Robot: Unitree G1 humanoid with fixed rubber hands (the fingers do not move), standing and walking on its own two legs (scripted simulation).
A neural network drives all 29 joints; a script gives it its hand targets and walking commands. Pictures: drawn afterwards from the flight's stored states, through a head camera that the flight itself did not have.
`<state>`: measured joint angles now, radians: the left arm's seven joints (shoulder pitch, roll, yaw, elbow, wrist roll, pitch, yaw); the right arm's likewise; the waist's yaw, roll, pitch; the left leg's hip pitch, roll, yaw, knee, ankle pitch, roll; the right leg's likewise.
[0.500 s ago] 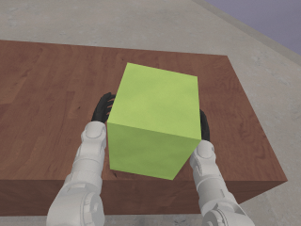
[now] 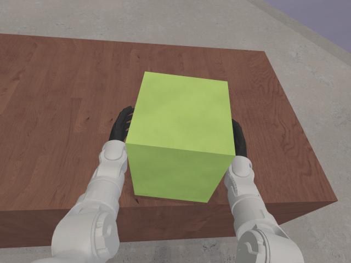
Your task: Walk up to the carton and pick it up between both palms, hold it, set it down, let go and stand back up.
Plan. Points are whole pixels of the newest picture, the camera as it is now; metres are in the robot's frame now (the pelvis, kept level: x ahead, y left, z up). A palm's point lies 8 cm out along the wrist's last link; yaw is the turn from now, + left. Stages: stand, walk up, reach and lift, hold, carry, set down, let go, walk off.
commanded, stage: set down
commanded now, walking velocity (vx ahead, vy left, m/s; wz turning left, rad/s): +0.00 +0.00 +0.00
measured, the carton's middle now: (178, 141) +0.42 +0.01 +0.00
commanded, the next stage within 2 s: let go in 1.20 s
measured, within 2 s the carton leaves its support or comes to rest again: rests again in 0.64 s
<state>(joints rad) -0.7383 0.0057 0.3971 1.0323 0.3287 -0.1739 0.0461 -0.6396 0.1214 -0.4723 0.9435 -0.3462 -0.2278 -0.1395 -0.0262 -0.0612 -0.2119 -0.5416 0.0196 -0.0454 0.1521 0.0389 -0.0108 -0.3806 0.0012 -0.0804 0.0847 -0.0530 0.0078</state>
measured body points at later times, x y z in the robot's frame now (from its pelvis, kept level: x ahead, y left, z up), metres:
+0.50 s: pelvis +0.00 -0.01 +0.00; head +0.08 +0.02 +0.44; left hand +0.42 +0.16 +0.01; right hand +0.41 -0.13 +0.02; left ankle +0.04 +0.12 -0.75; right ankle -0.04 -0.12 -0.75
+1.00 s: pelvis +0.00 +0.00 +0.00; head +0.12 +0.03 +0.43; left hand +0.43 +0.16 -0.01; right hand +0.41 -0.13 +0.00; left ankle +0.04 +0.12 -0.75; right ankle -0.04 -0.12 -0.75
